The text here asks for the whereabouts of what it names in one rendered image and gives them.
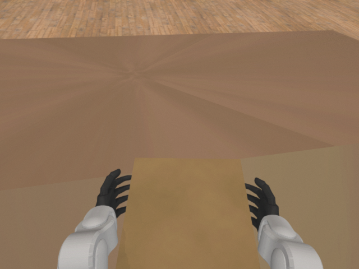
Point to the left robot hand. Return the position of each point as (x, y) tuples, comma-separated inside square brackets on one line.
[(109, 192)]

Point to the right robot forearm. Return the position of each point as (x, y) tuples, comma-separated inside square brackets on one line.
[(282, 248)]

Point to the right robot hand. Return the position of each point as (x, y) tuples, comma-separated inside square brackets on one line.
[(265, 203)]

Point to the left robot forearm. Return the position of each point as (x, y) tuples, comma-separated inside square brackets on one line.
[(91, 243)]

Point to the carton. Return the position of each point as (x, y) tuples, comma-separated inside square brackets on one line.
[(187, 214)]

